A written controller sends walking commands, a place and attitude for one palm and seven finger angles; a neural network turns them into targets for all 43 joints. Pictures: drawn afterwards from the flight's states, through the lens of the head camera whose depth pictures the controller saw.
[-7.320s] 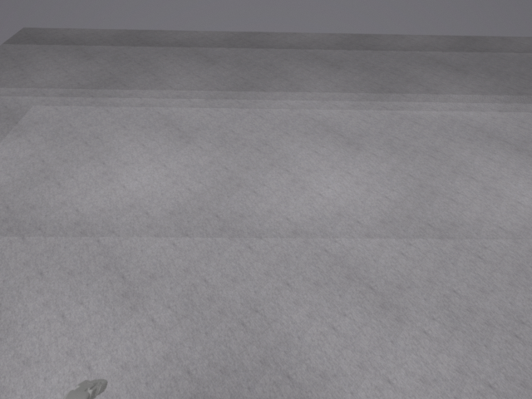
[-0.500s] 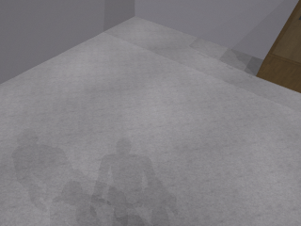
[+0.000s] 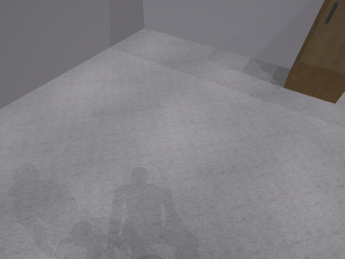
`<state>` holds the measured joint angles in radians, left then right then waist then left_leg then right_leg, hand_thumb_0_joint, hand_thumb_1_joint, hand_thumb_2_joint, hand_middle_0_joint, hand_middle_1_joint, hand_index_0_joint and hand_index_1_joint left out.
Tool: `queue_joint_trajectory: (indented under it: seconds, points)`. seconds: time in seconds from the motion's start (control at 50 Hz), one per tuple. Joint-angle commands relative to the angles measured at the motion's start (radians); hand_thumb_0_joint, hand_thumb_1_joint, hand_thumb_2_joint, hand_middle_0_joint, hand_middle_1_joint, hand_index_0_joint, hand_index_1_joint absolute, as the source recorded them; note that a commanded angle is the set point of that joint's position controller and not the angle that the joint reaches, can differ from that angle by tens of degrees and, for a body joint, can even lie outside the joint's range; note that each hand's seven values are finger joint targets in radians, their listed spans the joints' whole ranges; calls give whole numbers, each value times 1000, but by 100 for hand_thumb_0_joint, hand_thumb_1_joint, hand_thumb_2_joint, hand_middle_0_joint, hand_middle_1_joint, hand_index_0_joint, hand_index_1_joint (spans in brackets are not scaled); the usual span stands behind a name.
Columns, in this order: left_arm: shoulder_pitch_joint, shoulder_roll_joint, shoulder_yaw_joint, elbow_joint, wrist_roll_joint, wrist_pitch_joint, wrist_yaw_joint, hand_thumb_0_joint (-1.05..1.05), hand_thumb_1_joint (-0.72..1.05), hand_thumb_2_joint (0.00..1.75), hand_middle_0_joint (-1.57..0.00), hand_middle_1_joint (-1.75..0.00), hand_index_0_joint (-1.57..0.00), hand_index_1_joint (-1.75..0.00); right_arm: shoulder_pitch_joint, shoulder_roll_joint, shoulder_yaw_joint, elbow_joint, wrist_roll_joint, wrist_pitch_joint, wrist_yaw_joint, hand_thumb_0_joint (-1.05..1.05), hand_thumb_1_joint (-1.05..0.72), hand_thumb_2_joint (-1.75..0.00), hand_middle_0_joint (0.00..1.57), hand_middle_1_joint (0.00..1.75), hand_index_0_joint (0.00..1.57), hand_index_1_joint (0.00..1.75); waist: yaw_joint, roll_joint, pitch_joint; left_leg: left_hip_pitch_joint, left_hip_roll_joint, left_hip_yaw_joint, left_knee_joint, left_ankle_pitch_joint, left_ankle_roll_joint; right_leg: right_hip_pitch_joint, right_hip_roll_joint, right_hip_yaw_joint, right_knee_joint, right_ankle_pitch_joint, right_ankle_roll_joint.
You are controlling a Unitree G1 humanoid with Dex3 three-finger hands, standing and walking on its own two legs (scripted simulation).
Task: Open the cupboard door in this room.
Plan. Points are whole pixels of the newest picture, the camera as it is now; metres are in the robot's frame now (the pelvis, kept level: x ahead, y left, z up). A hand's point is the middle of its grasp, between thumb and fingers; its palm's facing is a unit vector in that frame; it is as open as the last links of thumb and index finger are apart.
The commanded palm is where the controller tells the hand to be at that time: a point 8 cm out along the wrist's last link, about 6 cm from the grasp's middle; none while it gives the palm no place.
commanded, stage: stand and wait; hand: left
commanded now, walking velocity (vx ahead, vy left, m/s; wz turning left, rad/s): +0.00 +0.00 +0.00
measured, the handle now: (331, 12) +1.80 -1.06 -0.04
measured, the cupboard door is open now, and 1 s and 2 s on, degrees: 0 0 0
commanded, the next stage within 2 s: turn or walk to find it in 0.30 s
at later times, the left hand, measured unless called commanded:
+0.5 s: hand out of the picture +0.01 +0.16 -0.18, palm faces +0.03 -0.98 -0.21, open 7.3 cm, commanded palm none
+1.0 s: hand out of the picture -0.02 +0.16 -0.18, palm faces +0.07 -0.98 -0.19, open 7.4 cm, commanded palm none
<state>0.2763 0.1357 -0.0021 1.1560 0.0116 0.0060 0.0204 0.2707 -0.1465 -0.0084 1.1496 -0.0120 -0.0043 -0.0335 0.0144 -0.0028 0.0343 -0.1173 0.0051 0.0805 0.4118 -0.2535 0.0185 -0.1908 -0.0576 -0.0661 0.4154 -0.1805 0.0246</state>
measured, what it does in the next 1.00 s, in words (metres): stands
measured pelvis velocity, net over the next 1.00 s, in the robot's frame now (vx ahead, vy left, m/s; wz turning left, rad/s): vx -0.01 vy -0.02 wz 0.03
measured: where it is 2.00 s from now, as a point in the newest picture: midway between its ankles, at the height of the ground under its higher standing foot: outside the picture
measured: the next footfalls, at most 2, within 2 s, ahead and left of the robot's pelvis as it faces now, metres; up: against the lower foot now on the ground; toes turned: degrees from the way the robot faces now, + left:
right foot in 2.00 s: -0.01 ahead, -0.13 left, +0.00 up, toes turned -13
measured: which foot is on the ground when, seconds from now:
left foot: down 0.00-1.00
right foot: down 0.00-1.00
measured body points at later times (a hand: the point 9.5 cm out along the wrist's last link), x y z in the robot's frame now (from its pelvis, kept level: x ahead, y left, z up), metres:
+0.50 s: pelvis -0.01 -0.02 +0.00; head -0.01 -0.02 +0.45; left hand +0.01 +0.21 -0.16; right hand -0.04 -0.23 -0.17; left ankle -0.02 +0.10 -0.74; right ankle +0.03 -0.13 -0.74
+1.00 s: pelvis -0.01 -0.02 +0.00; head +0.00 -0.02 +0.45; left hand -0.02 +0.21 -0.16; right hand +0.02 -0.25 -0.16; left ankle -0.02 +0.10 -0.74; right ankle +0.03 -0.13 -0.74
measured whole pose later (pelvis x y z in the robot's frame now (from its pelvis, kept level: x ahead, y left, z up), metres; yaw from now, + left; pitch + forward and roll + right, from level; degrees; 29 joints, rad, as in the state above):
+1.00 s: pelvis -0.01 -0.02 +0.00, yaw +2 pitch -2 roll +0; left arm 0.27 0.16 0.01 1.14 0.01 -0.01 0.02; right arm 0.25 -0.16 -0.02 1.12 -0.01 -0.01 -0.02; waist 0.01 0.00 0.04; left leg -0.15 0.02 0.04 0.43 -0.24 0.00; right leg -0.21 -0.05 -0.10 0.42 -0.18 0.00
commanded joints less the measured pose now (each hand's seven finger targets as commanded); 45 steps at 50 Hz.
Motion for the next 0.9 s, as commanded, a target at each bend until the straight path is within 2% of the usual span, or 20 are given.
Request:
queue_joint_trajectory:
  seconds: [0.0,0.1,0.16,0.24,0.28,0.32,0.4,0.44,0.48,0.54,0.58,0.64,0.7,0.76,0.88]
  points:
    - [26,113,34,-39,3,6,5,0,90,90,-20,-30,-20,-30,44,-113,-30,-36,3,-7,-13,0,-90,-90,20,30,20,30,-4,30,48,-88,144,-98,-83,34,13,-47,-53,88,-11,53,-27]
    - [34,101,33,-42,4,2,7,0,90,90,-20,-30,-20,-30,58,-93,-30,-31,1,-11,-9,0,-90,-90,20,30,20,30,1,3,42,-129,136,-100,-89,-28,16,-34,-49,104,-10,20,-30]
    - [33,103,31,-44,2,-6,10,0,90,90,-20,-30,-20,-30,86,-83,-27,-24,2,-15,-6,0,-90,-90,20,30,20,30,-6,-12,5,-106,125,-86,-67,22,8,-19,-56,116,-11,57,-39]
    - [32,103,26,-43,0,-10,12,0,90,90,-20,-30,-20,-30,97,-70,-23,-13,1,-16,-5,0,-90,-90,20,30,20,30,-7,-10,34,-101,121,-77,-76,19,3,-42,-58,124,-32,39,-40]
    - [38,103,24,-43,0,-12,13,0,90,90,-20,-30,-20,-30,99,-68,-23,-10,2,-17,-3,0,-90,-90,20,30,20,30,-5,-2,28,-94,124,-76,-80,25,4,-36,-59,119,-35,44,-39]
    - [32,115,21,-41,-1,-19,15,0,90,90,-20,-30,-20,-30,105,-79,-21,-8,2,-20,0,0,-90,-90,20,30,20,30,-8,-15,42,-107,118,-88,-104,17,3,-19,-60,107,-50,18,-36]
    - [34,118,25,-55,-2,-12,19,0,90,90,-20,-30,-20,-30,101,-73,-20,-22,1,-7,7,0,-90,-90,20,30,20,30,-7,2,65,-150,109,-105,-81,21,4,-36,-70,88,-28,-27,-29]
    - [29,128,33,-69,1,-6,20,0,90,90,-20,-30,-20,-30,84,-82,-27,-37,-1,3,10,0,-90,-90,20,30,20,30,-3,2,81,-183,105,-114,-64,-19,7,-61,-76,82,-25,-93,-26]
    - [21,138,44,-87,4,-4,20,0,90,90,-20,-30,-20,-30,83,-87,-33,-57,-3,10,14,0,-90,-90,20,30,20,30,-6,-13,63,-209,96,-119,-33,-29,8,-64,-90,85,-26,-135,-29]
    - [21,137,44,-95,5,-6,19,0,90,90,-20,-30,-20,-30,96,-76,-32,-65,-5,12,15,0,-90,-90,20,30,20,30,-15,-52,40,-184,72,-104,7,-40,3,-92,-109,111,-59,-188,-43]
    - [16,135,43,-96,4,-7,18,0,90,90,-20,-30,-20,-30,105,-71,-31,-66,-6,12,15,0,-90,-90,20,30,20,30,-21,-52,32,-165,67,-102,18,-41,2,-111,-111,116,-73,-214,-48]
    - [18,124,36,-87,3,-14,16,0,90,90,-20,-30,-20,-30,100,-77,-28,-63,-4,0,13,0,-90,-90,20,30,20,30,-21,-13,0,-134,89,-125,-14,24,5,-85,-90,88,-48,-131,-40]
    - [33,116,29,-72,3,-19,15,0,90,90,-20,-30,-20,-30,72,-93,-26,-63,0,-11,10,0,-90,-90,20,30,20,30,-10,43,2,-138,114,-146,-53,62,7,-40,-71,59,-24,-27,-29]
    - [46,121,26,-56,2,-22,15,0,90,90,-20,-30,-20,-30,51,-107,-26,-61,3,-14,7,0,-90,-90,20,30,20,30,-3,35,16,-134,115,-143,-66,62,5,-18,-70,57,-36,3,-28]
    - [30,146,26,-48,3,-28,12,0,90,90,-20,-30,-20,-30,41,-129,-27,-55,3,-17,6,0,-90,-90,20,30,20,30,-10,7,42,-111,106,-130,-88,44,2,-20,-77,74,-78,-25,-33]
